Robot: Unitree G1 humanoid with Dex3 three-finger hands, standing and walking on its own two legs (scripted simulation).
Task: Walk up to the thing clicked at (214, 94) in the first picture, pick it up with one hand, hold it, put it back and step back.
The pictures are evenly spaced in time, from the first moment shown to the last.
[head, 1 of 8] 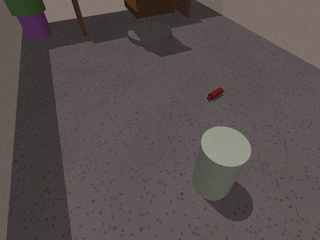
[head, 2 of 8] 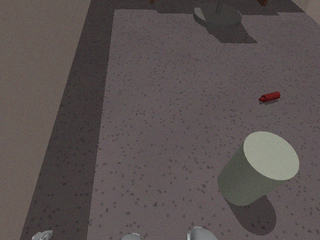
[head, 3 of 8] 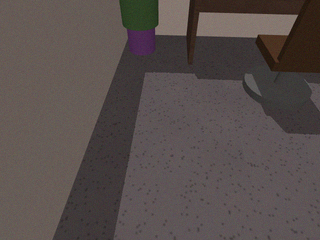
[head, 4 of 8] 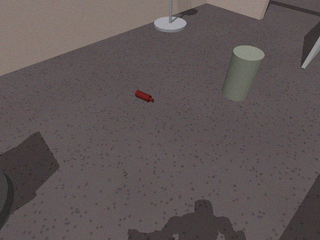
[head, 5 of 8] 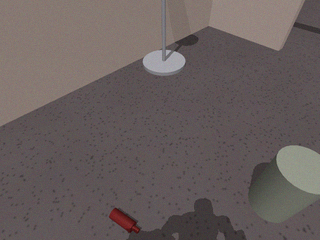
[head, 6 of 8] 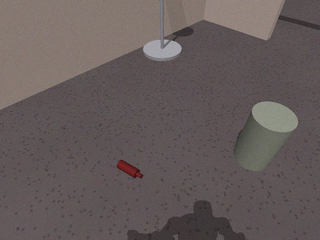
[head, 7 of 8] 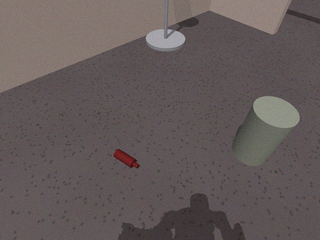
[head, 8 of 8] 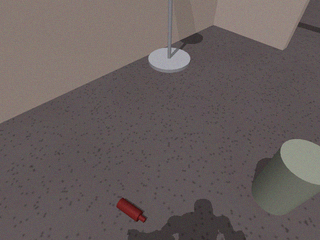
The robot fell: no
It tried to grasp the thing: no
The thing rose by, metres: 0.00
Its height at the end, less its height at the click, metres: +0.00
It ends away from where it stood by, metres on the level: 0.00
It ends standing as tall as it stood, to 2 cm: yes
